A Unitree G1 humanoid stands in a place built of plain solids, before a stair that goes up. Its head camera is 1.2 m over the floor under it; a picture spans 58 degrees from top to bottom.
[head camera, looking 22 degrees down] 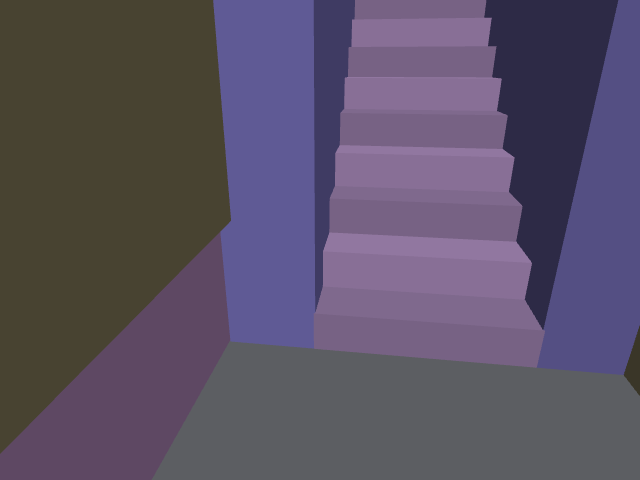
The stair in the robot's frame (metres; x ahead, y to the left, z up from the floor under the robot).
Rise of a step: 0.19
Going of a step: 0.26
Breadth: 0.97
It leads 8 degrees to the right of straight ahead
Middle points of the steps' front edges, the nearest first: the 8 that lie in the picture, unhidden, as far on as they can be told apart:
1.58 -0.45 0.19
1.83 -0.48 0.38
2.09 -0.52 0.56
2.34 -0.56 0.75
2.60 -0.59 0.94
2.85 -0.63 1.13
3.11 -0.66 1.31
3.36 -0.70 1.50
